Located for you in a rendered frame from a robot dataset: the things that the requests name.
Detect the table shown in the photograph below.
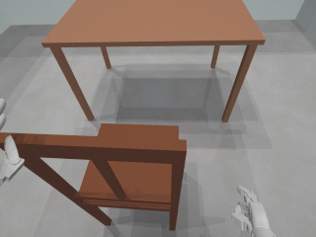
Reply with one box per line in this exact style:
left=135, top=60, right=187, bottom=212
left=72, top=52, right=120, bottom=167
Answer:
left=41, top=0, right=266, bottom=122

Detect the left robot hand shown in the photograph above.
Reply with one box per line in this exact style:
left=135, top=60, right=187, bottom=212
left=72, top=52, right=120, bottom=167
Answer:
left=0, top=98, right=25, bottom=186

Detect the right robot forearm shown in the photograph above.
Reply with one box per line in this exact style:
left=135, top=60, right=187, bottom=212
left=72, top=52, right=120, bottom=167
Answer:
left=251, top=227, right=276, bottom=237

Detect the right robot hand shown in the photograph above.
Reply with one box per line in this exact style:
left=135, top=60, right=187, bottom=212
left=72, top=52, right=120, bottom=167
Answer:
left=232, top=186, right=271, bottom=235

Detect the chair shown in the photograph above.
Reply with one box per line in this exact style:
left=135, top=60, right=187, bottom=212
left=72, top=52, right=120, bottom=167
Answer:
left=0, top=123, right=187, bottom=231

